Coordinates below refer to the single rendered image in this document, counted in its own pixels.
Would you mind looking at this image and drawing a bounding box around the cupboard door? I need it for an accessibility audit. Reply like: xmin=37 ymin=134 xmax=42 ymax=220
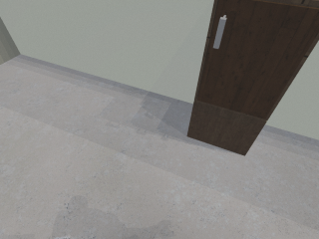
xmin=197 ymin=0 xmax=319 ymax=120

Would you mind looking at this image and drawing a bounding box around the handle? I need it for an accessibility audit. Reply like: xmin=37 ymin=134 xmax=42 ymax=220
xmin=213 ymin=15 xmax=227 ymax=49

